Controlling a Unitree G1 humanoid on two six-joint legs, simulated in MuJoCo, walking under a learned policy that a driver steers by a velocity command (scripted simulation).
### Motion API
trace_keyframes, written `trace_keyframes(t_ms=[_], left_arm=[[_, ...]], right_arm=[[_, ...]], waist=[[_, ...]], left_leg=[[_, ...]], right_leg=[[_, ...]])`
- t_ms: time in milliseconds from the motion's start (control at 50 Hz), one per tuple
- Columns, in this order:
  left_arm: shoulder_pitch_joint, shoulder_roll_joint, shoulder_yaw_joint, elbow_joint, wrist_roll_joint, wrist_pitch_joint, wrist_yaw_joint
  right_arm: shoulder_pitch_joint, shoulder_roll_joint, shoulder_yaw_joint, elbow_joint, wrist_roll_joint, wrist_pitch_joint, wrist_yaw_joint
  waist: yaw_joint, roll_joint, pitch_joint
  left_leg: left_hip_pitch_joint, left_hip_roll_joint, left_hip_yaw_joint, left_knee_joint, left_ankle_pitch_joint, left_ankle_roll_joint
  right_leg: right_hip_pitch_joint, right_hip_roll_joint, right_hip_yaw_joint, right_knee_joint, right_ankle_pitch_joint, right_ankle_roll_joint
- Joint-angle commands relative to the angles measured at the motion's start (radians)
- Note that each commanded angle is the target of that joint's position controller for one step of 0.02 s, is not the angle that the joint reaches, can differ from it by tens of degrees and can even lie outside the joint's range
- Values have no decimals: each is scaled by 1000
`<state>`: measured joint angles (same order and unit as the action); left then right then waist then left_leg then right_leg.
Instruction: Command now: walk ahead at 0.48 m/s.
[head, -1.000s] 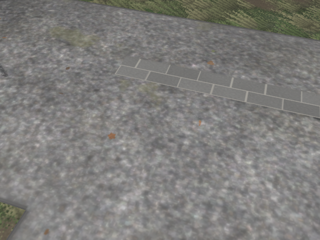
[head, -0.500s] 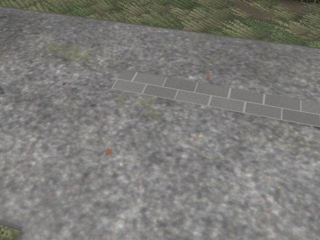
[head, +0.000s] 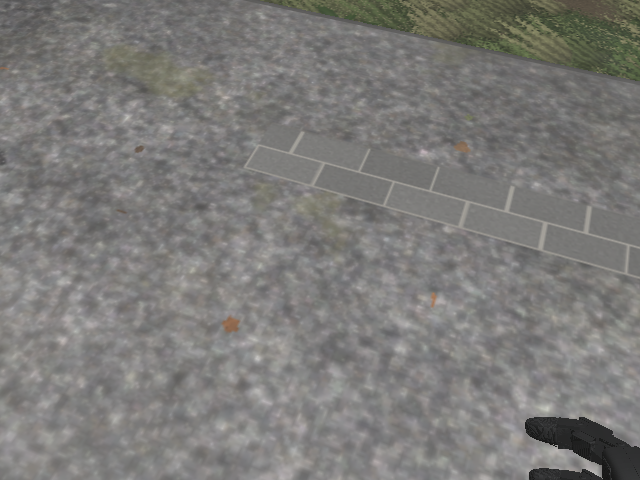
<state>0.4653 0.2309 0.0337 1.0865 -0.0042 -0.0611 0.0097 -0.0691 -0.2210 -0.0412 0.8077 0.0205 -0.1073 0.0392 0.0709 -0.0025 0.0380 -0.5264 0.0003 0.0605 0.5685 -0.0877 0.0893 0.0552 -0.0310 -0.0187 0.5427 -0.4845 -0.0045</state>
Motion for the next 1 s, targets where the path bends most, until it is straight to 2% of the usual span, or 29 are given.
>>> trace_keyframes(t_ms=[20,40,60,80,100,140,180,240,320,400,440,480,500,520,540,560,580,600,620,640,660,700,740,800,840,900,940,980,1000], left_arm=[[55,40,-7,-68,-16,-59,-19],[-62,122,18,-113,-44,-75,-21],[-138,134,20,-139,-46,-80,-13],[-166,129,28,-144,-33,-73,-3],[-139,109,33,-142,-21,-57,4],[-103,64,30,-141,-17,-29,7],[-145,71,34,-165,-14,-16,9],[-254,83,38,-205,-8,-14,4],[-385,65,28,-253,-14,-21,-17],[-494,54,16,-313,-15,-20,-43],[-524,58,14,-347,-15,-20,-59],[-501,80,23,-369,-15,-20,-73],[-447,104,35,-367,-14,-17,-76],[-313,141,59,-341,-16,-16,-76],[-136,216,96,-299,-18,-13,-64],[-30,338,127,-288,-16,-5,-44],[-24,314,111,-304,-18,-10,-45],[-38,242,93,-304,-6,-11,-40],[-103,197,82,-317,-9,-15,-35],[-182,167,72,-340,-9,-16,-36],[-234,136,61,-359,-2,-16,-35],[-254,140,61,-376,-1,-17,-30],[-228,174,70,-378,-6,-20,-17],[-178,195,78,-374,-15,-14,0],[-146,196,80,-371,-18,-8,4],[-101,193,80,-361,-24,-1,4],[-95,187,80,-363,-23,6,10],[-115,188,82,-375,-17,14,14],[-130,167,74,-387,-14,15,13]], right_arm=[[513,-240,-69,92,-16,14,-14],[400,-190,-53,82,-6,10,-14],[299,-148,-39,58,-5,7,-14],[234,-113,-27,52,-16,1,-7],[202,-89,-19,55,-26,-6,-2],[211,-82,-16,76,-27,-11,4],[248,-116,-22,98,-30,-14,-8],[308,-145,-27,121,-34,-14,-32],[355,-162,-25,134,-29,-13,-48],[424,-173,-29,162,-21,5,-53],[432,-182,-34,165,-17,22,-55],[400,-210,-43,147,-14,38,-61],[388,-226,-47,136,-13,46,-66],[370,-232,-49,125,-14,56,-72],[371,-221,-42,106,-19,57,-77],[449,-118,-9,62,-46,31,-64],[437,-97,7,43,-32,-18,-44],[324,-177,-18,15,8,-51,-30],[264,-177,-15,-6,18,-64,-30],[250,-170,-18,-4,0,-63,-38],[256,-180,-30,-4,-15,-50,-46],[280,-159,-33,-20,-27,-20,-47],[247,-139,-30,-44,-37,-5,-52],[125,-113,-20,-87,-39,-6,-52],[58,-102,-14,-110,-30,-11,-45],[-2,-128,-20,-144,-14,-18,-34],[2,-159,-30,-153,-13,-27,-25],[64,-180,-42,-143,-12,-38,-21],[155,-200,-55,-121,-18,-43,-25]], waist=[[-210,216,-479],[-186,184,-280],[-151,98,-175],[-111,36,-107],[-65,58,-85],[-34,82,-65],[-26,74,-31],[-54,49,-7],[-100,43,10],[-143,27,47],[-145,30,52],[-113,62,21],[-81,89,-27],[-7,93,-98],[69,58,-193],[35,-170,-324],[19,-221,-457],[54,-150,-366],[32,-82,-249],[-18,9,-170],[-58,14,-128],[-97,-14,-102],[-99,-22,-79],[-58,-44,-57],[-26,-72,-55],[-3,-92,-50],[-15,-101,-53],[-54,-128,-65],[-101,-125,-110]], left_leg=[[996,403,-855,-269,-293,280],[839,362,-695,-292,-304,214],[650,326,-540,-316,-219,178],[488,285,-429,-349,-122,155],[383,244,-349,-378,-76,136],[285,210,-272,-422,-44,141],[261,208,-215,-455,1,153],[316,213,-151,-467,67,137],[368,198,-40,-479,99,92],[549,248,6,-439,135,79],[631,276,23,-384,216,67],[658,282,59,-278,492,44],[658,277,77,-182,688,30],[625,254,107,-5,811,8],[462,209,126,248,711,-28],[47,72,121,641,107,-91],[-201,-75,-86,854,-473,-105],[-311,-1,-173,885,-411,-74],[-322,47,-155,823,-322,-56],[-262,88,-145,729,-264,-59],[-181,116,-143,653,-232,-67],[-111,125,-136,570,-209,-94],[-112,114,-115,461,-142,-126],[-81,70,-101,202,59,-147],[-26,33,-93,59,167,-145],[4,9,-115,-34,182,-134],[20,7,-137,-81,121,-115],[102,1,-128,-110,39,-84],[236,3,-115,-141,38,-57]], right_leg=[[-733,81,157,827,-55,-29],[-833,15,142,879,-4,-47],[-813,-44,107,843,99,-56],[-761,-82,89,781,171,-55],[-688,-115,99,726,217,-56],[-632,-130,91,669,236,-51],[-686,-138,83,602,298,-34],[-788,-138,96,442,466,-16],[-751,-88,62,212,630,-26],[-820,-69,43,103,588,-44],[-839,-59,19,78,495,-63],[-751,-15,-41,64,377,-93],[-651,25,-79,70,327,-111],[-474,72,-104,33,339,-138],[-186,63,-26,5,387,-184],[215,-196,430,-9,375,-336],[393,-333,879,-213,278,-459],[350,-290,748,-234,274,-387],[203,-248,589,-233,333,-341],[25,-207,477,-250,422,-311],[-105,-171,402,-276,496,-293],[-227,-138,359,-315,554,-298],[-289,-116,303,-332,615,-298],[-328,-61,243,-319,581,-253],[-336,-43,240,-302,515,-225],[-281,-74,314,-259,437,-209],[-212,-102,381,-198,408,-198],[-184,-108,424,-127,443,-181],[-203,-65,408,-41,500,-155]])
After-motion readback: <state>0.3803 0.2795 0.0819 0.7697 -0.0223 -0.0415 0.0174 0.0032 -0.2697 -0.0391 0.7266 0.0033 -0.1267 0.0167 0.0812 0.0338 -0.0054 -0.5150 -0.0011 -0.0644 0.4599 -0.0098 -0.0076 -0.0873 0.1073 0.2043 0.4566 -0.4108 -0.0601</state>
